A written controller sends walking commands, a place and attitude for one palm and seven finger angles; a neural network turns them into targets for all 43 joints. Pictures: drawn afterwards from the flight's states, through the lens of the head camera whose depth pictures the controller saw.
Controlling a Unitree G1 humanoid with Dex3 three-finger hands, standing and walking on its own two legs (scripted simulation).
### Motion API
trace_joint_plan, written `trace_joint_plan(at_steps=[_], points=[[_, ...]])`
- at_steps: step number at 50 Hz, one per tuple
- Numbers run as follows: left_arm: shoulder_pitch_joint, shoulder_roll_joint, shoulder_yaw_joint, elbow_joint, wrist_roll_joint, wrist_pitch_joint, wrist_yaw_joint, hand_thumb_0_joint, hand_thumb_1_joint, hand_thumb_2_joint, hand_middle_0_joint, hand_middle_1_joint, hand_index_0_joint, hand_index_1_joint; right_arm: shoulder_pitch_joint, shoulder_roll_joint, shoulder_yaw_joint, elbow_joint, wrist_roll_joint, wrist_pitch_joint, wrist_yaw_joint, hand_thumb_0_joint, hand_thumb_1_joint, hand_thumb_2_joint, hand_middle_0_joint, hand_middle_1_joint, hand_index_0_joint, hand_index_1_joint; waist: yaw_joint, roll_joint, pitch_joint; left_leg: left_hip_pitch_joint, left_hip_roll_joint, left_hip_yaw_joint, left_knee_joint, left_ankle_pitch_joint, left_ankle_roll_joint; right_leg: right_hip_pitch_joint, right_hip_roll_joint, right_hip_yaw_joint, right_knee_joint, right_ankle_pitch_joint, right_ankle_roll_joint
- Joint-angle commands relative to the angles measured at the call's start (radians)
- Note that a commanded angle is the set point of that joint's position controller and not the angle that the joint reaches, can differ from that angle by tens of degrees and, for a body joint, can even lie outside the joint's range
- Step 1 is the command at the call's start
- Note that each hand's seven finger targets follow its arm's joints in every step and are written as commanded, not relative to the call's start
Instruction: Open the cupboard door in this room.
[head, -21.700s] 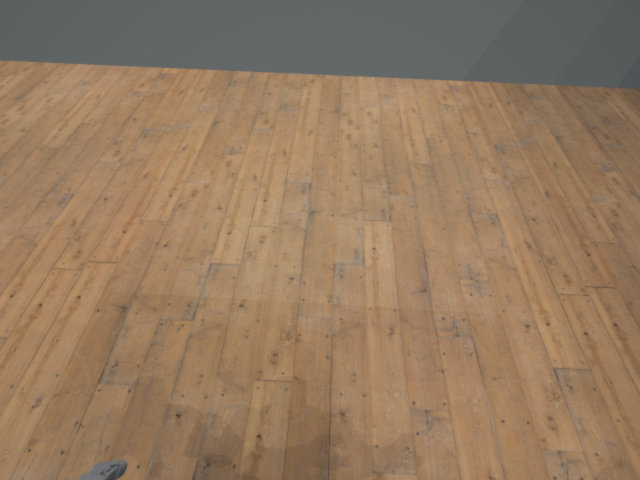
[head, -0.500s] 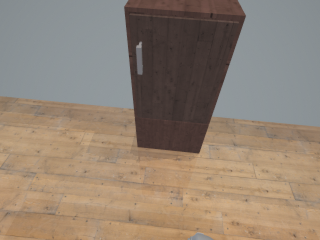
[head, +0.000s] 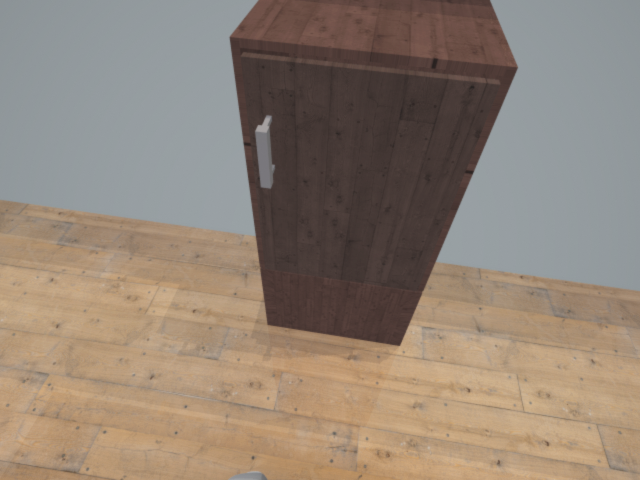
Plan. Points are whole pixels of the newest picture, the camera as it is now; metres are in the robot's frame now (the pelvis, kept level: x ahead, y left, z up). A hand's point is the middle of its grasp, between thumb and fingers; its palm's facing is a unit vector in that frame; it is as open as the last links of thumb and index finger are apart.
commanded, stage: take the last steps up to it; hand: left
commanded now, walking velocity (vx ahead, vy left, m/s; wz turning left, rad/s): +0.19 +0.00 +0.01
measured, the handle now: (267, 152) +0.67 +0.17 +0.02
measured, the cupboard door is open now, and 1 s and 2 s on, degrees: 0 0 0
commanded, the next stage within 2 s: come to a stop and stand still in 0.12 s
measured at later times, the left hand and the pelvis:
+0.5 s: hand (222, 438) +0.21 +0.17 -0.17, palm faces +0.01 -0.97 -0.25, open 7.3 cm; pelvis +0.13 -0.02 -0.01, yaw +0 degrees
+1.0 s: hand out of the picture +0.14 +0.23 -0.18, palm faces +0.04 -0.97 -0.25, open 7.4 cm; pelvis +0.12 +0.02 -0.02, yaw -1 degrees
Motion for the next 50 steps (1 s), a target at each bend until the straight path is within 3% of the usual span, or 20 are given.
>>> trace_joint_plan(at_steps=[1,2,3,4,9,16,19,21,22,24,26,34,35,36,37,38,39,41,43,50], points=[[0.013,0.139,0.029,-0.031,-0.004,-0.008,0.008,0.0,0.9,0.9,-0.2,-0.3,-0.2,-0.3,0.114,-0.049,-0.006,-0.007,0.0,-0.033,-0.005,0.0,-0.9,-0.9,0.2,0.3,0.2,0.3,-0.064,-0.012,0.035,0.291,-0.029,0.031,-0.206,0.075,0.001,-0.179,-0.213,0.143,-0.038,0.007,-0.088],[0.022,0.111,0.021,-0.038,-0.005,-0.003,0.003,0.0,0.9,0.9,-0.2,-0.3,-0.2,-0.3,0.201,-0.104,-0.017,0.017,-0.003,-0.039,-0.012,0.0,-0.9,-0.9,0.2,0.3,0.2,0.3,-0.097,0.113,-0.003,0.42,0.046,-0.089,-0.279,0.047,0.035,-0.266,-0.136,0.093,0.142,-0.025,-0.049],[0.038,0.057,0.012,-0.059,-0.011,-0.001,-0.004,0.0,0.9,0.9,-0.2,-0.3,-0.2,-0.3,0.281,-0.197,-0.039,0.031,-0.013,-0.039,-0.023,0.0,-0.9,-0.9,0.2,0.3,0.2,0.3,-0.117,0.303,-0.035,0.522,0.255,-0.365,-0.387,0.024,0.128,-0.424,-0.026,0.003,0.394,-0.201,0.0],[-0.008,0.067,0.006,-0.086,-0.003,-0.001,-0.001,0.0,0.9,0.9,-0.2,-0.3,-0.2,-0.3,0.317,-0.217,-0.042,0.041,-0.01,-0.028,-0.031,0.0,-0.9,-0.9,0.2,0.3,0.2,0.3,-0.133,0.297,-0.039,0.496,0.33,-0.48,-0.466,-0.027,0.198,-0.488,-0.004,0.062,0.586,-0.344,0.002],[-0.023,0.04,0.011,-0.059,0.005,0.014,-0.011,0.0,0.9,0.9,-0.2,-0.3,-0.2,-0.3,0.152,-0.088,-0.011,0.009,-0.003,-0.044,-0.044,0.0,-0.9,-0.9,0.2,0.3,0.2,0.3,-0.045,0.085,0.014,0.301,0.216,-0.206,-0.478,0.186,0.173,-0.445,-0.096,0.147,0.68,-0.112,0.021],[0.001,0.025,-0.009,-0.046,-0.006,0.04,0.015,0.0,0.9,0.9,-0.2,-0.3,-0.2,-0.3,0.083,-0.094,0.0,0.032,0.002,-0.028,-0.059,0.0,-0.9,-0.9,0.2,0.3,0.2,0.3,-0.007,0.118,-0.017,0.283,0.155,-0.039,-0.327,0.682,0.132,-0.192,-0.058,0.107,0.24,0.033,0.048],[0.056,0.13,0.008,-0.033,-0.001,0.038,0.025,0.0,0.9,0.9,-0.2,-0.3,-0.2,-0.3,0.082,-0.08,-0.011,0.042,0.014,-0.002,-0.057,0.0,-0.9,-0.9,0.2,0.3,0.2,0.3,0.017,0.016,-0.027,0.215,0.066,-0.01,-0.199,0.362,0.039,-0.027,-0.119,0.166,0.056,0.476,0.036],[0.029,0.217,0.024,-0.049,0.001,0.039,0.03,0.0,0.9,0.9,-0.2,-0.3,-0.2,-0.3,0.147,-0.039,-0.02,0.042,0.022,0.026,-0.048,0.0,-0.9,-0.9,0.2,0.3,0.2,0.3,-0.014,-0.123,-0.028,0.109,-0.057,0.026,-0.035,-0.064,-0.009,0.032,-0.328,0.303,0.087,0.937,-0.09],[0.039,0.24,0.035,-0.051,-0.003,0.037,0.033,0.0,0.9,0.9,-0.2,-0.3,-0.2,-0.3,0.136,-0.032,-0.022,0.036,0.023,0.047,-0.055,0.0,-0.9,-0.9,0.2,0.3,0.2,0.3,0.008,-0.251,-0.073,0.092,-0.08,0.016,0.138,-0.329,-0.021,0.036,-0.393,0.368,0.035,1.026,-0.169],[-0.008,0.22,0.042,-0.066,-0.001,0.048,0.044,0.0,0.9,0.9,-0.2,-0.3,-0.2,-0.3,0.088,-0.055,-0.027,0.024,0.023,0.058,-0.058,0.0,-0.9,-0.9,0.2,0.3,0.2,0.3,0.021,-0.23,-0.079,0.02,-0.083,-0.096,0.38,-0.374,-0.012,0.029,-0.405,0.394,0.027,0.983,-0.229],[-0.06,0.216,0.047,-0.101,0.002,0.058,0.052,0.0,0.9,0.9,-0.2,-0.3,-0.2,-0.3,0.069,-0.054,-0.026,0.018,0.022,0.064,-0.053,0.0,-0.9,-0.9,0.2,0.3,0.2,0.3,0.012,-0.135,-0.096,-0.018,-0.081,-0.125,0.449,-0.313,-0.018,0.039,-0.374,0.323,0.039,0.889,-0.201],[-0.12,0.221,0.053,-0.148,0.015,0.066,0.04,0.0,0.9,0.9,-0.2,-0.3,-0.2,-0.3,0.061,-0.048,-0.013,-0.024,0.015,0.058,-0.03,0.0,-0.9,-0.9,0.2,0.3,0.2,0.3,-0.002,-0.227,-0.104,0.11,-0.09,-0.051,0.104,-0.193,-0.022,-0.069,-0.278,0.294,-0.053,0.315,-0.143],[-0.126,0.297,0.015,-0.223,0.014,0.054,0.062,0.0,0.9,0.9,-0.2,-0.3,-0.2,-0.3,0.112,-0.154,-0.009,-0.144,-0.006,0.039,-0.019,0.0,-0.9,-0.9,0.2,0.3,0.2,0.3,-0.09,-0.092,-0.139,0.105,-0.075,-0.128,-0.175,-0.164,-0.001,0.076,-0.281,0.347,0.109,0.452,-0.109],[-0.095,0.247,0.034,-0.254,0.005,0.063,0.068,0.0,0.9,0.9,-0.2,-0.3,-0.2,-0.3,0.106,-0.115,-0.019,-0.156,-0.004,0.014,-0.022,0.0,-0.9,-0.9,0.2,0.3,0.2,0.3,-0.064,-0.113,-0.276,0.201,-0.108,-0.054,-0.245,-0.026,-0.006,0.007,-0.226,0.253,0.181,0.214,-0.06],[-0.098,0.2,0.017,-0.276,-0.01,0.066,0.06,0.0,0.9,0.9,-0.2,-0.3,-0.2,-0.3,0.098,-0.155,-0.021,-0.184,-0.013,0.003,-0.028,0.0,-0.9,-0.9,0.2,0.3,0.2,0.3,-0.058,0.027,-0.285,0.264,-0.054,-0.123,-0.287,0.013,0.015,-0.084,-0.152,0.187,0.2,0.023,-0.02],[-0.075,0.173,0.014,-0.284,-0.013,0.068,0.045,0.0,0.9,0.9,-0.2,-0.3,-0.2,-0.3,0.041,-0.213,-0.035,-0.213,-0.021,0.004,-0.038,0.0,-0.9,-0.9,0.2,0.3,0.2,0.3,-0.038,0.134,-0.197,0.193,0.046,-0.219,-0.314,-0.049,0.061,-0.166,-0.077,0.125,0.207,-0.069,0.014],[-0.057,0.178,0.02,-0.285,-0.011,0.06,0.032,0.0,0.9,0.9,-0.2,-0.3,-0.2,-0.3,-0.017,-0.275,-0.045,-0.247,-0.021,0.009,-0.048,0.0,-0.9,-0.9,0.2,0.3,0.2,0.3,-0.009,0.081,-0.117,0.053,0.079,-0.227,-0.324,-0.158,0.089,-0.116,-0.051,0.104,0.184,-0.044,0.019],[-0.04,0.147,0.004,-0.261,0.013,0.083,0.018,0.0,0.9,0.9,-0.2,-0.3,-0.2,-0.3,-0.029,-0.224,-0.026,-0.25,-0.017,0.015,-0.043,0.0,-0.9,-0.9,0.2,0.3,0.2,0.3,-0.025,0.17,0.056,-0.072,0.054,-0.227,-0.402,-0.344,0.078,-0.151,-0.024,0.084,0.22,-0.045,0.023],[0.021,0.114,-0.004,-0.238,0.013,0.087,0.008,0.0,0.9,0.9,-0.2,-0.3,-0.2,-0.3,-0.002,-0.201,-0.019,-0.246,-0.015,0.022,-0.045,0.0,-0.9,-0.9,0.2,0.3,0.2,0.3,-0.016,0.14,0.14,-0.127,0.069,-0.22,-0.441,-0.395,0.082,-0.16,-0.011,0.077,0.246,-0.023,0.029],[0.089,0.131,-0.001,-0.235,0.011,0.063,-0.002,0.0,0.9,0.9,-0.2,-0.3,-0.2,-0.3,0.064,-0.182,-0.015,-0.233,-0.009,0.014,-0.049,0.0,-0.9,-0.9,0.2,0.3,0.2,0.3,-0.023,0.075,0.116,-0.002,0.039,-0.17,-0.339,-0.199,0.076,-0.166,-0.02,0.141,0.131,0.049,0.018]])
